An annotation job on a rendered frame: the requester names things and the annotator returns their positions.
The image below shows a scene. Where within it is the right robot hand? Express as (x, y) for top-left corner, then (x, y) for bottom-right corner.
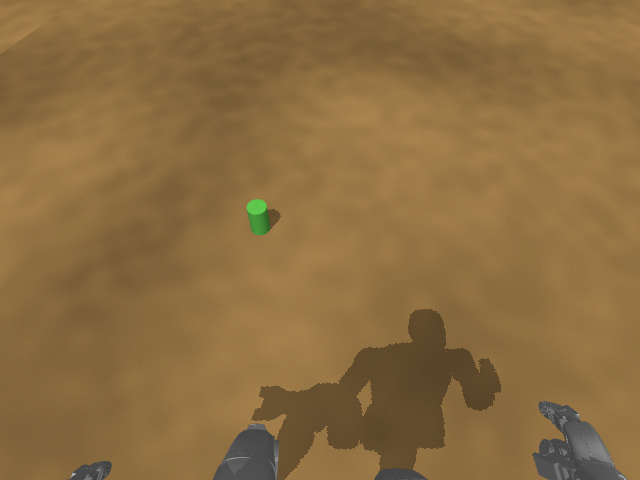
(533, 401), (616, 480)

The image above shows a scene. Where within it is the right robot arm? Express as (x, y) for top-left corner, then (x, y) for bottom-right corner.
(574, 463), (628, 480)

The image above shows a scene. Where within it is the left robot hand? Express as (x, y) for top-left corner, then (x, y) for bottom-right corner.
(70, 461), (112, 480)

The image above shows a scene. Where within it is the can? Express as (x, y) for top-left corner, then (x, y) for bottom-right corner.
(247, 199), (270, 235)

